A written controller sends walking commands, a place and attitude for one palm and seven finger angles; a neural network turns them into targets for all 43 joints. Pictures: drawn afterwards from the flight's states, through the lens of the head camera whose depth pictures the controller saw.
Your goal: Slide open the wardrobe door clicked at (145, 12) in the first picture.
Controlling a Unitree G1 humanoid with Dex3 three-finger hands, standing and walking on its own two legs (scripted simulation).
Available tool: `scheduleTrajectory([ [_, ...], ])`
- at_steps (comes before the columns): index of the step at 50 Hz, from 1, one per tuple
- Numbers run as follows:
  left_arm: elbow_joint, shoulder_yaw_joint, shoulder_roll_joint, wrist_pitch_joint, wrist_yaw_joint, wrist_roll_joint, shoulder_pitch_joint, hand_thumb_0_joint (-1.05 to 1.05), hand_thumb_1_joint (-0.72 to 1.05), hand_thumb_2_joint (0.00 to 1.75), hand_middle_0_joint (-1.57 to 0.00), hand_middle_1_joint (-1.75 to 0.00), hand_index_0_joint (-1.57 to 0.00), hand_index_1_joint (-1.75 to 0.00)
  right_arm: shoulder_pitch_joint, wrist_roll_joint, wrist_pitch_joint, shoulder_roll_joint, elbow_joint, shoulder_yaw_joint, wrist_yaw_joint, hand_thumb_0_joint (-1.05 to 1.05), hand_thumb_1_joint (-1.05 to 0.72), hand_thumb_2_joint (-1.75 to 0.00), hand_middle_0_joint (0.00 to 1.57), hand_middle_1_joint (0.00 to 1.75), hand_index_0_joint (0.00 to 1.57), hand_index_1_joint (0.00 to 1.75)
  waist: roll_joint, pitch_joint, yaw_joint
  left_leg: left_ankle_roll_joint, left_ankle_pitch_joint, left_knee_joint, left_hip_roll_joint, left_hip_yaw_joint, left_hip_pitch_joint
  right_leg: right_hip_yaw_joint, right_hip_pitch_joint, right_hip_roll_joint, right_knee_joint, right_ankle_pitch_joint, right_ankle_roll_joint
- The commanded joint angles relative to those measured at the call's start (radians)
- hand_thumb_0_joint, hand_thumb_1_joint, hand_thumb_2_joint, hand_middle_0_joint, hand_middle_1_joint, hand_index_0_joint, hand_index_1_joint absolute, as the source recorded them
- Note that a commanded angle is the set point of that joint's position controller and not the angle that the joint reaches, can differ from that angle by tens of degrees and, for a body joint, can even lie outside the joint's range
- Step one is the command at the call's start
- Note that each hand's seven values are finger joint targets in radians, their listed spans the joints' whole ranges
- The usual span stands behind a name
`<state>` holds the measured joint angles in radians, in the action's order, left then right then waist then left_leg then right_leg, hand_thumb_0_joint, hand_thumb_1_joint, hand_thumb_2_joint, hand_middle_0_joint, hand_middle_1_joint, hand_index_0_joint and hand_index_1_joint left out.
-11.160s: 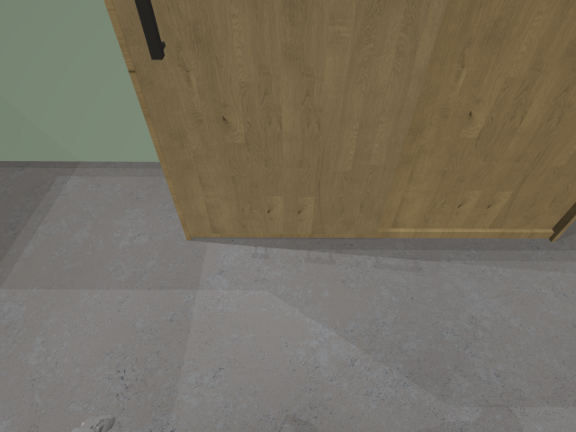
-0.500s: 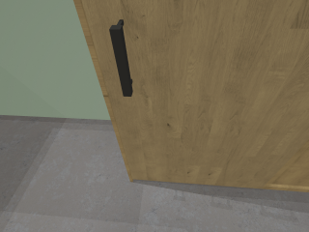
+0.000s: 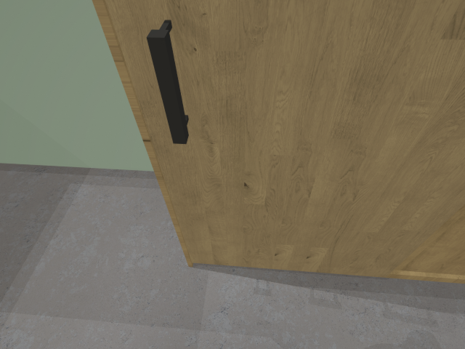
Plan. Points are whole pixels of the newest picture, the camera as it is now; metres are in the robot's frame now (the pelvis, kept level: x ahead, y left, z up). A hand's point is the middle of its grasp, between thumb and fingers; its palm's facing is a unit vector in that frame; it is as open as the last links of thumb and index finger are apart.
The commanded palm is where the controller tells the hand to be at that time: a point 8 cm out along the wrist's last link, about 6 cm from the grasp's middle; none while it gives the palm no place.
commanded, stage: come to a stop and stand still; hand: left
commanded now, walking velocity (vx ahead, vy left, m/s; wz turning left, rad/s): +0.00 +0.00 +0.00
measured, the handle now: (174, 87) +0.52 +0.13 +0.18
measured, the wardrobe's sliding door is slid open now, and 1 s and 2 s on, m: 0.00 0.00 0.00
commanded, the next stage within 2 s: look again from close up in 0.16 s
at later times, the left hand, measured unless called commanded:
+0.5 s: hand out of the picture +0.03 +0.18 -0.17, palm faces +0.03 -0.98 -0.21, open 7.3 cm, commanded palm none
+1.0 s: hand out of the picture +0.03 +0.18 -0.17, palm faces +0.03 -0.98 -0.21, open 7.4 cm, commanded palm none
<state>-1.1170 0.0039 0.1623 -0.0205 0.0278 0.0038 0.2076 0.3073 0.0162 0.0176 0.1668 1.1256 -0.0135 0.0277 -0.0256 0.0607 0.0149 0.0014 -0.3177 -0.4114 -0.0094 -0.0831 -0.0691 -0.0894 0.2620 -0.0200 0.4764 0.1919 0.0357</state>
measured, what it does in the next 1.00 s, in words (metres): stands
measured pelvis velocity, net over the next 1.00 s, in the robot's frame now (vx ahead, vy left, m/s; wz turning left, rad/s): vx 0.01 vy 0.00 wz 0.01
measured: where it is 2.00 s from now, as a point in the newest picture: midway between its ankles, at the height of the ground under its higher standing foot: outside the picture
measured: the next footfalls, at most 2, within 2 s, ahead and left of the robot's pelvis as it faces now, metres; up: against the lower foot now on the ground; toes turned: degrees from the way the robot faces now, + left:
none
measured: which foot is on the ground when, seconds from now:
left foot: down 0.00-1.00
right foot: down 0.00-1.00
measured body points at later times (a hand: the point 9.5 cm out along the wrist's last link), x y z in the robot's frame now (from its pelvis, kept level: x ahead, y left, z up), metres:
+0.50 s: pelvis +0.01 -0.01 +0.00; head +0.03 -0.01 +0.45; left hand +0.03 +0.23 -0.15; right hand +0.01 -0.24 -0.16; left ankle -0.06 +0.11 -0.74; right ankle +0.04 -0.10 -0.74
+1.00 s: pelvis +0.01 +0.00 +0.00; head +0.02 -0.01 +0.45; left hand +0.03 +0.23 -0.15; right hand +0.00 -0.22 -0.16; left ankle -0.06 +0.11 -0.74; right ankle +0.04 -0.10 -0.74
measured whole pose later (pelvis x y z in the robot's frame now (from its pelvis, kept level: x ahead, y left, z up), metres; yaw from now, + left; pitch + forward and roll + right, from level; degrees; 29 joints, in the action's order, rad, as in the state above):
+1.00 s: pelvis +0.01 +0.00 +0.00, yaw +1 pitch -1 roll +0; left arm -1.11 -0.01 0.17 -0.02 0.02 0.01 0.22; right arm 0.29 0.02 0.02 0.16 1.13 -0.01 0.03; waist -0.01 0.05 0.00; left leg 0.00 -0.32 -0.40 -0.02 -0.07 -0.05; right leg -0.10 0.24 -0.01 0.45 0.19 0.04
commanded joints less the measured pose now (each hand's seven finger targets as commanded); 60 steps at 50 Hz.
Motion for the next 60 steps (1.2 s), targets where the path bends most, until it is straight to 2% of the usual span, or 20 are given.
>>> scheduleTrajectory([
  [1,0.035,-0.021,0.127,-0.015,0.006,0.004,0.053,0.00,0.90,0.90,-0.20,-0.30,-0.20,-0.30,0.070,-0.001,0.016,0.091,-0.019,0.019,0.005,0.00,-0.90,-0.90,0.20,0.30,0.20,0.30,0.043,-0.011,-0.013,0.023,0.119,0.094,-0.095,0.085,-0.138,0.141,-0.128,-0.118,-0.073,-0.158,0.026],
  [7,0.039,-0.023,0.124,-0.016,0.006,0.005,0.049,0.00,0.90,0.90,-0.20,-0.30,-0.20,-0.30,0.062,0.000,0.015,0.085,-0.017,0.023,0.007,0.00,-0.90,-0.90,0.20,0.30,0.20,0.30,0.020,-0.008,-0.011,0.022,0.150,0.094,-0.102,0.085,-0.121,0.139,-0.122,-0.113,-0.072,-0.194,0.026],
  [10,0.042,-0.026,0.133,-0.017,0.005,0.006,0.048,0.00,0.90,0.90,-0.20,-0.30,-0.20,-0.30,0.056,-0.001,0.016,0.096,-0.022,0.024,0.007,0.00,-0.90,-0.90,0.20,0.30,0.20,0.30,0.045,-0.014,-0.011,0.021,0.136,0.091,-0.099,0.082,-0.122,0.143,-0.131,-0.117,-0.079,-0.190,0.025],
  [13,0.044,-0.026,0.132,-0.017,0.006,0.006,0.046,0.00,0.90,0.90,-0.20,-0.30,-0.20,-0.30,0.049,-0.001,0.015,0.097,-0.020,0.025,0.008,0.00,-0.90,-0.90,0.20,0.30,0.20,0.30,0.040,-0.007,-0.011,0.021,0.149,0.091,-0.100,0.085,-0.118,0.140,-0.126,-0.116,-0.078,-0.204,0.026],
  [21,0.042,-0.028,0.141,-0.015,0.003,0.005,0.049,0.00,0.90,0.90,-0.20,-0.30,-0.20,-0.30,0.041,0.000,0.014,0.102,-0.020,0.025,0.007,0.00,-0.90,-0.90,0.20,0.30,0.20,0.30,0.029,-0.005,-0.013,0.020,0.110,0.093,-0.097,0.080,-0.118,0.150,-0.117,-0.117,-0.107,-0.127,0.026],
  [22,0.042,-0.027,0.135,-0.015,0.003,0.007,0.048,0.00,0.90,0.90,-0.20,-0.30,-0.20,-0.30,0.047,0.000,0.014,0.092,-0.019,0.025,0.007,0.00,-0.90,-0.90,0.20,0.30,0.20,0.30,0.038,-0.004,-0.011,0.021,0.123,0.095,-0.099,0.084,-0.115,0.145,-0.120,-0.115,-0.104,-0.145,0.026],
  [26,0.041,-0.029,0.140,-0.015,0.002,0.005,0.048,0.00,0.90,0.90,-0.20,-0.30,-0.20,-0.30,0.044,0.000,0.017,0.105,-0.017,0.025,0.008,0.00,-0.90,-0.90,0.20,0.30,0.20,0.30,0.013,-0.010,-0.014,0.020,0.130,0.098,-0.102,0.085,-0.122,0.143,-0.130,-0.113,-0.098,-0.152,0.026],
  [28,0.042,-0.028,0.137,-0.015,0.002,0.005,0.049,0.00,0.90,0.90,-0.20,-0.30,-0.20,-0.30,0.048,-0.001,0.019,0.106,-0.016,0.023,0.009,0.00,-0.90,-0.90,0.20,0.30,0.20,0.30,0.014,-0.017,-0.015,0.021,0.156,0.100,-0.106,0.089,-0.120,0.136,-0.142,-0.111,-0.087,-0.184,0.025],
  [31,0.038,-0.027,0.139,-0.013,0.002,0.004,0.050,0.00,0.90,0.90,-0.20,-0.30,-0.20,-0.30,0.046,-0.001,0.017,0.105,-0.014,0.024,0.009,0.00,-0.90,-0.90,0.20,0.30,0.20,0.30,0.031,-0.005,-0.018,0.021,0.127,0.103,-0.104,0.088,-0.127,0.136,-0.134,-0.114,-0.096,-0.147,0.025],
  [37,0.039,-0.027,0.132,-0.013,0.003,0.005,0.053,0.00,0.90,0.90,-0.20,-0.30,-0.20,-0.30,0.056,-0.001,0.020,0.097,-0.009,0.023,0.011,0.00,-0.90,-0.90,0.20,0.30,0.20,0.30,0.020,-0.010,-0.018,0.022,0.176,0.105,-0.108,0.092,-0.119,0.126,-0.147,-0.112,-0.078,-0.209,0.026],
  [46,0.041,-0.028,0.133,-0.011,0.002,0.005,0.052,0.00,0.90,0.90,-0.20,-0.30,-0.20,-0.30,0.057,-0.001,0.019,0.099,-0.008,0.025,0.011,0.00,-0.90,-0.90,0.20,0.30,0.20,0.30,0.021,0.008,-0.019,0.023,0.136,0.108,-0.107,0.094,-0.134,0.129,-0.130,-0.109,-0.090,-0.144,0.024],
  [54,0.042,-0.030,0.133,-0.012,0.003,0.006,0.055,0.00,0.90,0.90,-0.20,-0.30,-0.20,-0.30,0.058,-0.001,0.020,0.098,-0.007,0.026,0.012,0.00,-0.90,-0.90,0.20,0.30,0.20,0.30,0.031,0.001,-0.019,0.024,0.152,0.106,-0.106,0.096,-0.132,0.126,-0.139,-0.111,-0.083,-0.167,0.024],
  [55,-0.012,-0.026,0.118,-0.024,0.048,0.008,0.199,0.00,0.90,0.90,-0.20,-0.30,-0.20,-0.30,-0.048,-0.012,0.032,0.108,-0.076,0.033,0.003,0.00,-0.90,-0.90,0.20,0.30,0.20,0.30,0.020,-0.067,-0.065,0.000,0.293,-0.118,-0.120,0.025,-0.146,0.158,-0.161,-0.162,0.001,-0.686,-0.002],
  [56,1.515,-0.179,0.375,-0.248,0.026,-0.198,-0.604,0.00,0.88,0.89,-0.20,-0.32,-0.20,-0.32,-0.061,-0.064,0.195,0.272,-0.436,0.045,0.043,0.00,-0.90,-0.90,0.20,0.30,0.20,0.30,-0.170,-0.517,0.044,0.010,0.373,0.018,0.015,0.087,0.009,0.144,-0.293,-0.068,0.012,-0.456,0.011],
  [57,1.470,-0.260,0.452,-0.233,0.080,-0.148,-0.399,0.00,0.85,0.88,-0.20,-0.33,-0.20,-0.33,-0.122,-0.060,0.277,0.186,-0.400,0.016,0.069,0.00,-0.90,-0.90,0.20,0.30,0.20,0.30,-0.283,-0.416,-0.004,-0.002,0.354,0.011,0.003,0.032,0.027,0.140,-0.244,-0.025,0.053,-0.241,0.027],
  [58,1.226,-0.036,0.081,-0.105,0.064,-0.153,0.105,0.00,0.83,0.87,-0.21,-0.34,-0.21,-0.34,-0.129,-0.052,0.317,0.141,-0.447,0.019,0.065,0.00,-0.90,-0.90,0.20,0.30,0.20,0.30,-0.201,-0.308,-0.024,-0.014,0.411,0.051,-0.008,0.077,-0.089,0.056,-0.174,-0.010,0.037,-0.109,0.020],
  [59,1.090,-0.061,0.028,-0.072,0.059,-0.183,0.134,0.00,0.81,0.86,-0.21,-0.36,-0.21,-0.36,-0.120,-0.063,0.326,0.163,-0.401,0.027,0.063,0.00,-0.90,-0.90,0.20,0.30,0.20,0.30,-0.016,-0.144,0.004,-0.014,0.324,0.008,-0.015,0.088,-0.146,0.022,-0.068,-0.014,0.008,-0.081,-0.002],
  [60,1.156,-0.075,0.063,-0.127,0.034,-0.197,0.023,0.00,0.78,0.85,-0.21,-0.37,-0.21,-0.37,-0.132,-0.056,0.342,0.204,-0.458,0.048,0.054,0.00,-0.90,-0.90,0.20,0.30,0.20,0.30,0.098,-0.026,0.034,0.000,0.206,-0.025,-0.010,0.111,-0.231,0.017,0.025,-0.017,-0.009,-0.015,-0.020],
])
